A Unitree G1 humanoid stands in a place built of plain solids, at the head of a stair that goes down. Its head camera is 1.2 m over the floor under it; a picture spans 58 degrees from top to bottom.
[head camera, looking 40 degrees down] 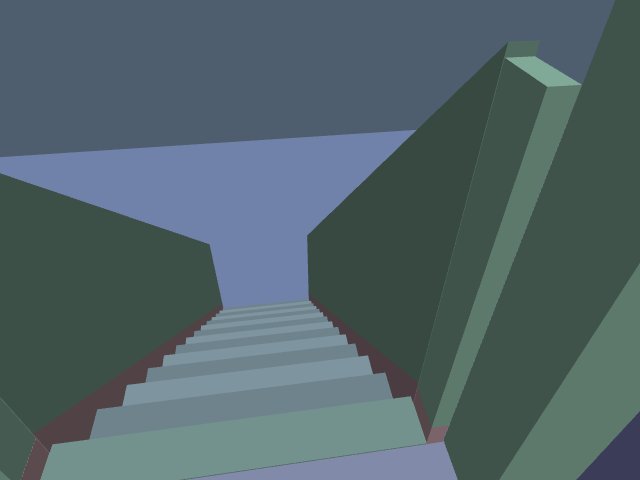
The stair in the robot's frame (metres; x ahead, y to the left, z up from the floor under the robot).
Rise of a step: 0.21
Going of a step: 0.22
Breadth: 1.03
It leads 8 degrees to the left of straight ahead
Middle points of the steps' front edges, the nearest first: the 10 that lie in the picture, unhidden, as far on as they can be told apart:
0.63 0.23 0.00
0.84 0.26 -0.20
1.06 0.29 -0.41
1.28 0.33 -0.62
1.50 0.36 -0.82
1.72 0.39 -1.03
1.93 0.42 -1.24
2.15 0.45 -1.45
2.37 0.48 -1.65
2.59 0.51 -1.86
